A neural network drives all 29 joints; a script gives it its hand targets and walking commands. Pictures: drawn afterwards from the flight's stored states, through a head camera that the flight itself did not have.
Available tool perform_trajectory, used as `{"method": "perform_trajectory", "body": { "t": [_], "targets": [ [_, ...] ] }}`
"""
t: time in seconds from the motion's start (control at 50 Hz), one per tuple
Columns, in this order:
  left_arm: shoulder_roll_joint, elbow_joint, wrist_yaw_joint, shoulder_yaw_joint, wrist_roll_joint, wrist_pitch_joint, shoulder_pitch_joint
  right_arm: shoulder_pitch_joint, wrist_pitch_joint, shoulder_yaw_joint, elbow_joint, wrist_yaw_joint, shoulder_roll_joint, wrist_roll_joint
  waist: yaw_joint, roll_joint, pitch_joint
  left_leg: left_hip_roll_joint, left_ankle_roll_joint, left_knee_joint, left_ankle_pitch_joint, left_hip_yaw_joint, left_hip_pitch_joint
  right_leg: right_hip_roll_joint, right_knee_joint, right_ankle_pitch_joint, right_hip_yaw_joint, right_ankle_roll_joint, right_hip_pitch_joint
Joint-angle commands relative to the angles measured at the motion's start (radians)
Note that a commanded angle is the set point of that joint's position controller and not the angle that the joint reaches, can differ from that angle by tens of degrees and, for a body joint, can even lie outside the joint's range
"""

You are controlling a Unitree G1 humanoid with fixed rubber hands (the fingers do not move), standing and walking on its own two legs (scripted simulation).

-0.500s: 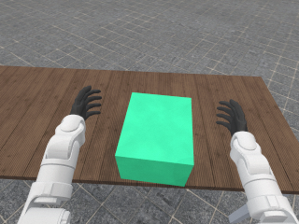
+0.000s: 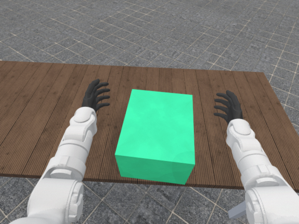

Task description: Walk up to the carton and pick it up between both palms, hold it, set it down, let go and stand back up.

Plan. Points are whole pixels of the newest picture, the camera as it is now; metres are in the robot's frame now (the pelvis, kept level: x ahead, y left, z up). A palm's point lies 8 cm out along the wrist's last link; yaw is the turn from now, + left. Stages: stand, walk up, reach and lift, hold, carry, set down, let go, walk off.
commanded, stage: reach and lift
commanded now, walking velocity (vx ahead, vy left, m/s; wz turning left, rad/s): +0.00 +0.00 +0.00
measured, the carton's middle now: (157, 134) +0.40 +0.00 -0.04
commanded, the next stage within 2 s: none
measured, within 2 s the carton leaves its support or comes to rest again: neither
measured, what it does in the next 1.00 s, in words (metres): stands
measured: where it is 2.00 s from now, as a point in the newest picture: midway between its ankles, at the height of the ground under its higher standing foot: outside the picture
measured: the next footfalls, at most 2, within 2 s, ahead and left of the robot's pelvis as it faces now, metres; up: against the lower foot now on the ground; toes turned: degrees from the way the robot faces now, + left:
none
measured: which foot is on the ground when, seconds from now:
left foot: down 0.00-1.00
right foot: down 0.00-1.00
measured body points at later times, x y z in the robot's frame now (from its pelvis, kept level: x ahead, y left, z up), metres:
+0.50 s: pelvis -0.01 +0.01 -0.02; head +0.05 +0.02 +0.42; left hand +0.40 +0.19 +0.00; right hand +0.39 -0.19 +0.00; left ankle +0.01 +0.14 -0.75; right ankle -0.02 -0.11 -0.75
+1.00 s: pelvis -0.02 +0.01 -0.03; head +0.05 +0.02 +0.42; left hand +0.40 +0.15 -0.01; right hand +0.39 -0.17 -0.01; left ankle +0.01 +0.14 -0.75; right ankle -0.02 -0.11 -0.75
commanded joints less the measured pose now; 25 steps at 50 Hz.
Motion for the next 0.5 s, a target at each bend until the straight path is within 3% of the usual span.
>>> {"method": "perform_trajectory", "body": {
  "t": [0.0,0.02,0.04,0.08,0.1,0.12,0.14,0.16,0.18,0.24,0.26,0.28,0.3,0.32,0.36,0.38,0.4,0.42,0.44,0.46,0.48],
  "targets": [
    [0.102,0.038,-0.022,0.046,0.099,-0.203,-0.382,-0.407,-0.16,-0.01,-0.038,0.005,-0.034,-0.018,-0.004,-0.014,-0.464,-0.071,-0.01,0.081,0.32,0.023,0.081,0.031,0.038,0.521,0.012,0.069,0.037],
    [0.112,0.04,-0.019,0.063,0.094,-0.235,-0.391,-0.42,-0.175,-0.002,-0.045,0.011,-0.038,-0.016,0.015,-0.027,-0.488,-0.07,-0.002,0.075,0.315,0.021,0.09,0.027,0.037,0.496,0.013,0.066,0.035],
    [0.097,0.05,-0.016,0.049,0.094,-0.262,-0.388,-0.421,-0.191,-0.002,-0.034,0.013,-0.046,-0.007,0.009,-0.013,-0.501,-0.065,-0.012,0.079,0.311,0.026,0.084,0.035,0.031,0.451,0.007,0.062,0.0],
    [0.073,0.207,-0.015,0.02,0.083,-0.327,-0.401,-0.436,-0.228,0.022,0.074,0.021,-0.006,-0.006,0.014,-0.019,-0.45,-0.058,-0.005,0.099,0.257,0.015,0.029,0.027,0.04,0.371,0.01,0.061,-0.069],
    [0.097,0.11,0.0,0.02,0.082,-0.365,-0.484,-0.492,-0.255,-0.025,0.013,0.025,-0.03,-0.031,-0.007,0.008,-0.548,-0.061,-0.013,0.099,0.28,0.015,0.06,0.031,0.039,0.382,0.001,0.061,-0.075],
    [0.105,0.137,0.006,0.023,0.074,-0.393,-0.45,-0.466,-0.278,-0.002,0.038,0.026,-0.052,-0.008,0.001,0.014,-0.565,-0.053,-0.016,0.124,0.301,0.014,0.052,0.034,0.06,0.385,0.003,0.059,-0.1],
    [0.101,0.181,0.014,0.009,0.057,-0.411,-0.493,-0.516,-0.295,-0.008,0.058,0.028,-0.067,-0.008,-0.001,0.027,-0.586,-0.053,-0.031,0.136,0.305,0.012,0.051,0.04,0.063,0.349,-0.002,0.06,-0.149],
    [0.094,0.285,0.014,0.004,0.049,-0.439,-0.473,-0.498,-0.3,0.008,0.127,0.033,-0.045,-0.005,0.018,0.015,-0.567,-0.05,-0.027,0.153,0.276,0.01,0.017,0.037,0.075,0.296,0.002,0.056,-0.176],
    [0.069,0.276,0.02,-0.028,0.038,-0.463,-0.485,-0.519,-0.319,-0.004,0.113,0.037,-0.04,-0.01,-0.007,0.018,-0.603,-0.045,-0.028,0.162,0.292,0.002,0.031,0.039,0.07,0.303,-0.001,0.05,-0.194],
    [0.077,0.27,0.036,-0.065,-0.015,-0.522,-0.56,-0.577,-0.372,-0.002,0.077,0.036,-0.075,0.005,-0.019,0.061,-0.74,-0.044,-0.061,0.224,0.346,0.002,0.025,0.045,0.114,0.311,-0.014,0.044,-0.27],
    [0.082,0.307,0.034,-0.068,-0.034,-0.548,-0.557,-0.569,-0.381,0.011,0.107,0.043,-0.062,0.015,-0.008,0.061,-0.758,-0.042,-0.056,0.254,0.342,0.002,-0.004,0.035,0.132,0.317,-0.01,0.045,-0.292],
    [0.078,0.354,0.038,-0.081,-0.037,-0.556,-0.579,-0.577,-0.388,-0.005,0.163,0.042,-0.081,0.011,-0.037,0.053,-0.735,-0.042,-0.058,0.253,0.326,-0.007,-0.018,0.037,0.137,0.304,-0.017,0.047,-0.319],
    [0.09,0.335,0.039,-0.085,-0.036,-0.57,-0.606,-0.603,-0.4,0.007,0.144,0.039,-0.075,0.023,-0.028,0.08,-0.796,-0.045,-0.065,0.267,0.34,-0.001,-0.021,0.033,0.147,0.316,-0.014,0.042,-0.311],
    [0.073,0.385,0.042,-0.093,-0.041,-0.575,-0.582,-0.583,-0.404,0.004,0.198,0.041,-0.077,0.025,-0.038,0.085,-0.763,-0.041,-0.069,0.277,0.331,-0.011,-0.031,0.033,0.156,0.303,-0.018,0.043,-0.345],
    [0.086,0.404,0.046,-0.087,-0.063,-0.589,-0.592,-0.601,-0.421,0.036,0.217,0.046,-0.081,0.056,-0.013,0.074,-0.791,-0.037,-0.076,0.296,0.349,-0.01,-0.026,0.04,0.166,0.29,-0.019,0.04,-0.36],
    [0.074,0.412,0.047,-0.107,-0.067,-0.596,-0.572,-0.582,-0.428,0.017,0.241,0.051,-0.089,0.048,-0.035,0.1,-0.8,-0.039,-0.081,0.311,0.346,-0.013,-0.027,0.037,0.171,0.281,-0.02,0.034,-0.396],
    [0.078,0.403,0.049,-0.098,-0.072,-0.606,-0.591,-0.609,-0.439,0.031,0.241,0.051,-0.09,0.065,-0.026,0.1,-0.811,-0.039,-0.081,0.325,0.35,-0.012,-0.041,0.037,0.18,0.271,-0.021,0.032,-0.39],
    [0.06,0.408,0.054,-0.125,-0.066,-0.606,-0.604,-0.61,-0.443,0.033,0.269,0.051,-0.103,0.066,-0.039,0.12,-0.808,-0.038,-0.088,0.333,0.355,-0.019,-0.044,0.039,0.194,0.271,-0.024,0.03,-0.419],
    [0.057,0.405,0.057,-0.112,-0.074,-0.607,-0.596,-0.619,-0.454,0.039,0.242,0.051,-0.105,0.076,-0.024,0.107,-0.815,-0.036,-0.086,0.334,0.364,-0.015,-0.053,0.044,0.197,0.276,-0.022,0.031,-0.415],
    [0.061,0.455,0.054,-0.122,-0.083,-0.599,-0.602,-0.614,-0.443,0.04,0.312,0.049,-0.104,0.076,-0.033,0.103,-0.771,-0.035,-0.082,0.341,0.342,-0.021,-0.071,0.038,0.194,0.255,-0.024,0.03,-0.436],
    [0.06,0.47,0.048,-0.132,-0.095,-0.605,-0.609,-0.627,-0.445,0.042,0.305,0.055,-0.11,0.073,-0.031,0.092,-0.757,-0.041,-0.081,0.339,0.319,-0.017,-0.102,0.038,0.2,0.232,-0.029,0.031,-0.439]
  ]
}}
